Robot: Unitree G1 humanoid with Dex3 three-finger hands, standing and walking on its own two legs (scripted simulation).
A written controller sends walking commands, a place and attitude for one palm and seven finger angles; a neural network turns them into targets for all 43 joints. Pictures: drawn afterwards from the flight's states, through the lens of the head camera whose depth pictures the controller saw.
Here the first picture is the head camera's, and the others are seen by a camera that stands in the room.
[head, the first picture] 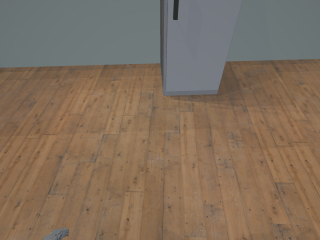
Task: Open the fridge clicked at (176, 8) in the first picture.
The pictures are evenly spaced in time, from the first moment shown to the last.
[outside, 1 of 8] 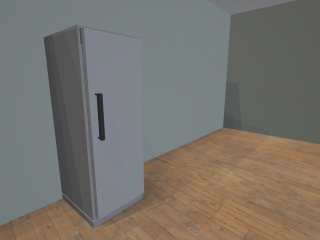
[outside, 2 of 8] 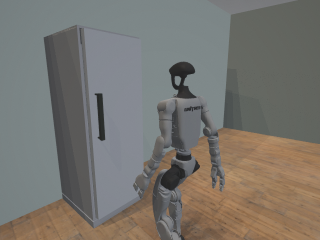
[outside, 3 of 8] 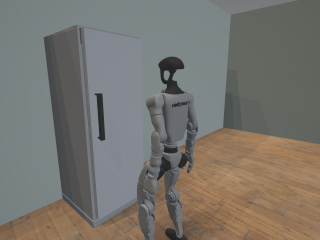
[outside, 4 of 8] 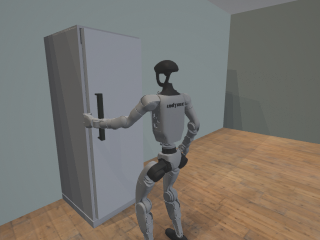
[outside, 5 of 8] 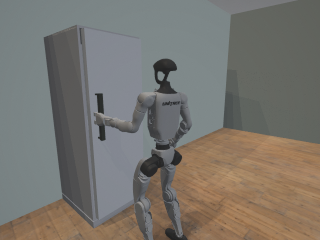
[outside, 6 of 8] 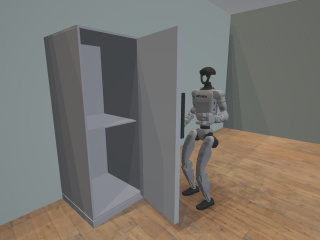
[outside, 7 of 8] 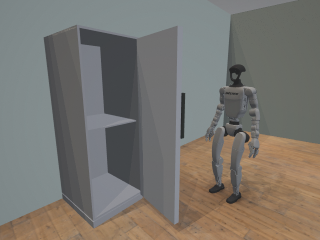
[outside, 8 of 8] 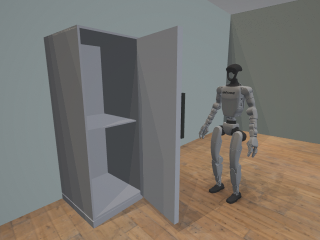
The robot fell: no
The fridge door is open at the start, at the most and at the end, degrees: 0 85 79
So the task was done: yes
